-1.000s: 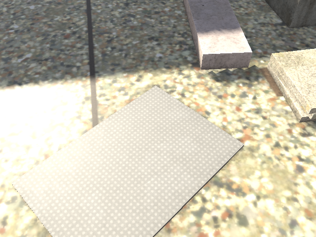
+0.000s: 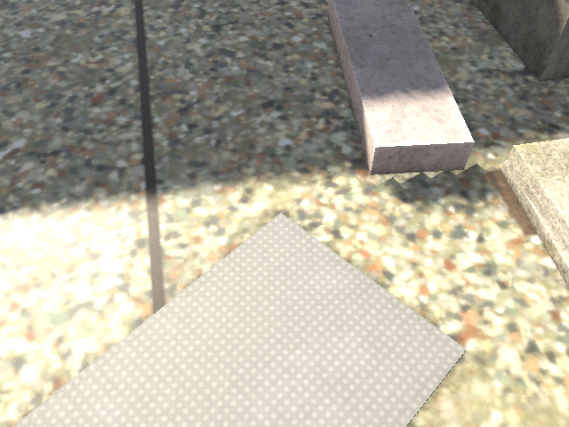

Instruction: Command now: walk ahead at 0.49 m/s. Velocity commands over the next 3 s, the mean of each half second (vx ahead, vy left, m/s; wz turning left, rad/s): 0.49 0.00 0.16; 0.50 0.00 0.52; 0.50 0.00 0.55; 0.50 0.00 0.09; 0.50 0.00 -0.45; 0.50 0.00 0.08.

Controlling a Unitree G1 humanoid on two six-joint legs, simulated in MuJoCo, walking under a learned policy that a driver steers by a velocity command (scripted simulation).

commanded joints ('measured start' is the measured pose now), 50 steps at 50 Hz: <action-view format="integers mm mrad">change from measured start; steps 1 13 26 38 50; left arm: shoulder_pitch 89 -40 126 152 -25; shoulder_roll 32 65 35 175 62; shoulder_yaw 4 14 12 53 29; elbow -31 -30 98 106 -89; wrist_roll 12 -15 45 3 41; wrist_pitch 13 -8 -58 -2 -43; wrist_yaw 9 -16 22 46 22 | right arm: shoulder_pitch -91 -6 -109 -129 -42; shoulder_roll -115 -150 -42 -87 -136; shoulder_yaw -26 -33 -16 -42 -48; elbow -72 -8 -89 -176 -113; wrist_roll -1 21 38 38 25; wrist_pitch -28 20 39 48 1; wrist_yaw -7 -20 -7 50 -12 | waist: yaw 70 47 42 -48 50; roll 137 93 -51 -125 50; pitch -48 -32 11 -62 -35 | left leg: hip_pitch -69 -13 -591 -100 25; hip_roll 251 262 132 -5 185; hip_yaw -238 -223 -153 121 -337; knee -257 12 844 301 -184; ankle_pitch -60 -192 208 24 263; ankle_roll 55 1 -215 -68 91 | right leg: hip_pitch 22 275 443 621 -113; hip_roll -46 6 -160 -218 -46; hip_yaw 8 -57 -42 -251 20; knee -61 -620 -970 -613 -69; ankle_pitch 91 63 368 1220 112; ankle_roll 40 44 -106 -88 61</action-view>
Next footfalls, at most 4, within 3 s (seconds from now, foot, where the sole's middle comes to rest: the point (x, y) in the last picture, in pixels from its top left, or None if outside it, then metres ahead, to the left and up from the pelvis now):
0.30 right None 0.21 -0.17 -0.78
0.78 left None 0.48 0.12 -0.77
1.28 right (263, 300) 0.81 0.06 -0.77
1.78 left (121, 300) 0.82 0.44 -0.78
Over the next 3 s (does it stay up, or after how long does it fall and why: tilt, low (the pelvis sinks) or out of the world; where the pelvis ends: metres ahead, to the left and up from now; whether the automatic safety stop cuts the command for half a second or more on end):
stays up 1.31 0.68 -0.01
